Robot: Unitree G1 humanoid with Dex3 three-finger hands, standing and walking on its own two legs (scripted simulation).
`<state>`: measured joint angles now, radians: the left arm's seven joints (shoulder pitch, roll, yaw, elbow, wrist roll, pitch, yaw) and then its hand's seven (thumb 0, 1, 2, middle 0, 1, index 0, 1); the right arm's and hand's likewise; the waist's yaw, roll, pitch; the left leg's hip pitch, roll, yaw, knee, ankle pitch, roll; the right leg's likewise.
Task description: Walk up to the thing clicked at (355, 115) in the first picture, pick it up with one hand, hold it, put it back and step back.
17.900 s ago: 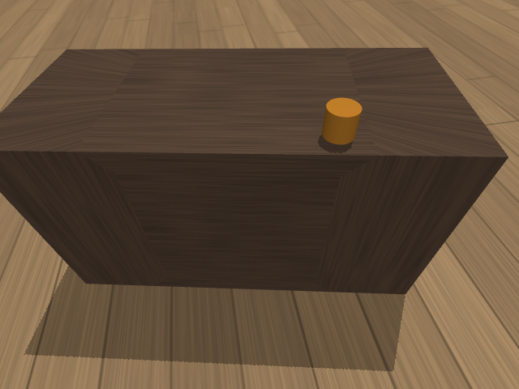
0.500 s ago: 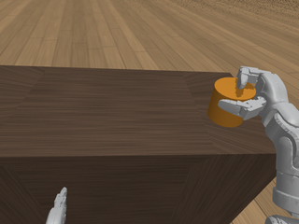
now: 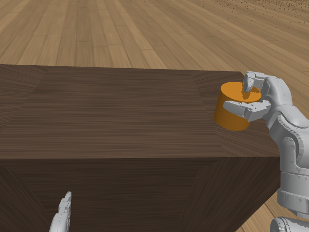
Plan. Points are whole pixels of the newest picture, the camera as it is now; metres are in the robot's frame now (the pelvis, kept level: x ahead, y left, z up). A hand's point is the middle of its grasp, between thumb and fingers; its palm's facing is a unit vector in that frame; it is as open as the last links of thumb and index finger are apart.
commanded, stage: crouch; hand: right
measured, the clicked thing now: (235, 105) +0.35 -0.16 +0.22
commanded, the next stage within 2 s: lower in 0.82 s
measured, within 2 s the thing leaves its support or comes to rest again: rests again in 1.84 s
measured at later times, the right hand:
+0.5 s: hand (219, 101) +0.43 -0.15 +0.17, palm faces +0.06 +1.00 -0.02, open 7.1 cm
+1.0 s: hand (212, 104) +0.46 -0.15 +0.14, palm faces +0.04 +1.00 -0.01, open 7.2 cm
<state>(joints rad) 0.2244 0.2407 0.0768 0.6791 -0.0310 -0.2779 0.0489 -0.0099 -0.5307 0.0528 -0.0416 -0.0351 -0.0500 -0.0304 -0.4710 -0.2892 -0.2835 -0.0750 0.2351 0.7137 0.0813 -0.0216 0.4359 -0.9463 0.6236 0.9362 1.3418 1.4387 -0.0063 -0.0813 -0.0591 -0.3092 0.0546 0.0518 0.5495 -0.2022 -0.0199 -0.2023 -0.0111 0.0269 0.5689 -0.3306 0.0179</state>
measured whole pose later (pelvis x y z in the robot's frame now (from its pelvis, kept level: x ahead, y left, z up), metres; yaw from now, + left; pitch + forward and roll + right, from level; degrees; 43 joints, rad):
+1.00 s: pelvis +0.01 +0.00 +0.00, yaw +2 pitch +5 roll +0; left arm 0.26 0.21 0.06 0.56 -0.01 -0.20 0.06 -0.01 -0.53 0.05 -0.05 -0.03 -0.05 -0.03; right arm -0.66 -0.29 -0.27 0.70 0.14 0.02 0.07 -0.02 0.45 -0.96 0.62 0.95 1.29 1.40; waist 0.06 -0.03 -0.05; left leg -0.46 0.04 0.01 0.56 -0.19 -0.02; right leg -0.34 -0.03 -0.01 0.59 -0.35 0.02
